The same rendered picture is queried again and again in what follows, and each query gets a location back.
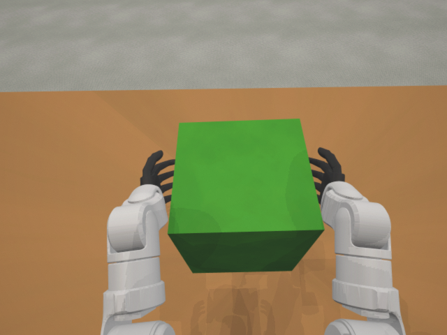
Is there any right robot hand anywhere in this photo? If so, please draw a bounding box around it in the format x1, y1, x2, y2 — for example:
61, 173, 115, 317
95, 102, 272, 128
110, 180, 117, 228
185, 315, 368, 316
309, 147, 345, 204

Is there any left robot forearm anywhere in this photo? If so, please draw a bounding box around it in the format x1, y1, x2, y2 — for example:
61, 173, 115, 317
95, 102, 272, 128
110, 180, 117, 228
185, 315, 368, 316
101, 184, 168, 335

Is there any right robot upper arm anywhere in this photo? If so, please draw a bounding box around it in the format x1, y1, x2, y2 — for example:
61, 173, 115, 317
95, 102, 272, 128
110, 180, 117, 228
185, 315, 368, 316
324, 318, 399, 335

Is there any right robot forearm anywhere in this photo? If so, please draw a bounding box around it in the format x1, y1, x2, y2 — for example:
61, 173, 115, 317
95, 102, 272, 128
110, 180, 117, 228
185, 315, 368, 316
321, 181, 406, 335

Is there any carton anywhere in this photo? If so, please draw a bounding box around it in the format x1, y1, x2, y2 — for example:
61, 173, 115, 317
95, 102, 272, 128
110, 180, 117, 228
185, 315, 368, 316
168, 119, 325, 273

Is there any left robot hand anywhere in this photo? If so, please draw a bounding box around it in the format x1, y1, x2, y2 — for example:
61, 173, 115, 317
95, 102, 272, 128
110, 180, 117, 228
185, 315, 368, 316
140, 150, 175, 203

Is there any left robot upper arm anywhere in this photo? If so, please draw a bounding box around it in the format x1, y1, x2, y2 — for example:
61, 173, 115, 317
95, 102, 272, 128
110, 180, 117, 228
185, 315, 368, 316
107, 320, 175, 335

